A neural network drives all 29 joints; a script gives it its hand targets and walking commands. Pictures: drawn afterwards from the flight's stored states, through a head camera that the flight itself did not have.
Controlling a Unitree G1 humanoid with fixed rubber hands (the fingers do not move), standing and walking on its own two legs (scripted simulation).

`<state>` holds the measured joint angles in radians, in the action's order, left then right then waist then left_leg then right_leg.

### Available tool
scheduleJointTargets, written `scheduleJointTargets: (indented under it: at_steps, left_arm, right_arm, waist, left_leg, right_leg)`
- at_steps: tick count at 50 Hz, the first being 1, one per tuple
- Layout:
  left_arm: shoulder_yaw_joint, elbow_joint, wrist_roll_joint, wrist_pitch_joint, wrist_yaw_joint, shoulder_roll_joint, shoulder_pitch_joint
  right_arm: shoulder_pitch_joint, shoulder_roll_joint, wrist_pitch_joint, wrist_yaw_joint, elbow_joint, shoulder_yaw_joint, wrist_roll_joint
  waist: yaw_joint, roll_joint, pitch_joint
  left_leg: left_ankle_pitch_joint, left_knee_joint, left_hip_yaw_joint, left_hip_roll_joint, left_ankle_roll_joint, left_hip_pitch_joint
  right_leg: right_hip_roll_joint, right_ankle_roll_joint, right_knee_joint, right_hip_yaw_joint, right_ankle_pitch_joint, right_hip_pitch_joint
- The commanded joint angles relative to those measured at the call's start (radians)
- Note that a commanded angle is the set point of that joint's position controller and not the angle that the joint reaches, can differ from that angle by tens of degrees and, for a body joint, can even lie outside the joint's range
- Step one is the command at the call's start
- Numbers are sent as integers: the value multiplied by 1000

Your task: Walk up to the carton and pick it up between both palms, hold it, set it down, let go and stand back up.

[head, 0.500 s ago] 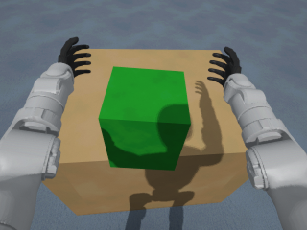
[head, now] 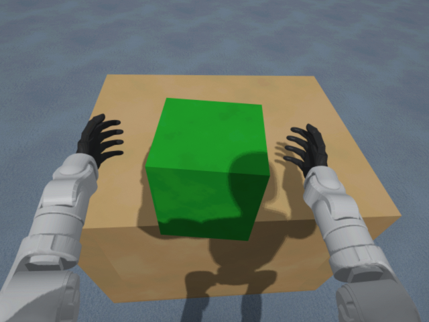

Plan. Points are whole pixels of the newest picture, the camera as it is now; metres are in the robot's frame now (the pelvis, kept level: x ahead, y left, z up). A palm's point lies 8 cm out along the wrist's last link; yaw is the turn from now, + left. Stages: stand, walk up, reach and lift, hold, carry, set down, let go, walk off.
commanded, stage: set down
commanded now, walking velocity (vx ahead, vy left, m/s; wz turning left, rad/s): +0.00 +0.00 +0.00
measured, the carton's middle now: (209, 172) +0.43 +0.03 +0.02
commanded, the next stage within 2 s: none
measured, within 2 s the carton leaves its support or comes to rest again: neither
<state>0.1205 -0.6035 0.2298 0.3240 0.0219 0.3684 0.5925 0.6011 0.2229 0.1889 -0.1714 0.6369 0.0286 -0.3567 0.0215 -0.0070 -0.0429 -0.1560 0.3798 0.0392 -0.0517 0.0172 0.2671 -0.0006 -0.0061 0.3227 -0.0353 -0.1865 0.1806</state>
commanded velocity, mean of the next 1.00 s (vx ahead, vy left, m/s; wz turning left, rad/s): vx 0.00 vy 0.00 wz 0.00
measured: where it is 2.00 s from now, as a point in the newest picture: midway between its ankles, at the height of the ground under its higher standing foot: outside the picture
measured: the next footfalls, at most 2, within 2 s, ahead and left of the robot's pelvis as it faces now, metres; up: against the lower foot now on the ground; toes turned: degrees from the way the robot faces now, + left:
none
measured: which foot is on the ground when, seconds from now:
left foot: down 0.00-1.00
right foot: down 0.00-1.00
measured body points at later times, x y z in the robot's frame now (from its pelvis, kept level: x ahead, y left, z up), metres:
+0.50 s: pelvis +0.00 +0.00 +0.00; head +0.00 +0.02 +0.45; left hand +0.32 +0.25 +0.06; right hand +0.33 -0.18 +0.06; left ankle +0.02 +0.13 -0.75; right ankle -0.01 -0.12 -0.75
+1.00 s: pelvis +0.02 +0.00 +0.00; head +0.01 +0.01 +0.45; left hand +0.24 +0.25 +0.00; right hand +0.26 -0.18 +0.00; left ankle +0.02 +0.13 -0.75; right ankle -0.01 -0.12 -0.75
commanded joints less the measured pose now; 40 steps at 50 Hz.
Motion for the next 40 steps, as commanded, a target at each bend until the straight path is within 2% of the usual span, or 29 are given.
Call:
scheduleJointTargets:
  at_steps: [1, 10, 20, 29, 35, 40]
  left_arm:
    - [55, 291, 1, -54, -3, 166, 415]
    - [52, 357, -8, -73, -5, 116, 223]
    - [39, 455, -8, -136, 0, 76, -8]
    - [5, 517, 9, -269, 5, 56, -241]
    - [-23, 525, 19, -380, 7, 62, -370]
    - [-44, 483, 29, -459, 4, 64, -439]
  right_arm:
    - [375, 135, -55, 4, -290, -65, 22]
    - [191, 90, -72, 20, -344, -73, 55]
    - [-43, 53, -132, 35, -461, -72, 93]
    - [-289, 16, -212, 54, -555, -62, 124]
    - [-432, 0, -278, 68, -578, -52, 141]
    - [-497, -16, -324, 78, -556, -40, 147]
  waist:
    - [-10, 56, -450]
    - [6, 56, -342]
    - [15, 47, -270]
    - [22, 49, -218]
    - [20, 50, -190]
    - [27, 42, -152]
  left_leg:
    - [366, 37, 25, 68, 21, -321]
    - [282, 13, 18, 63, 20, -308]
    - [281, 3, 13, 65, 26, -317]
    - [304, -2, 2, 63, 30, -318]
    - [326, 1, -8, 60, 32, -324]
    - [296, 1, -12, 60, 28, -308]
  right_leg:
    - [-55, -27, -13, -3, 240, -48]
    - [-51, -18, -30, 5, 112, -18]
    - [-46, -7, -46, 15, 84, -20]
    - [-32, 9, -62, 33, 83, -16]
    - [-22, 19, -66, 42, 92, -13]
    - [-11, 24, -66, 49, 60, 6]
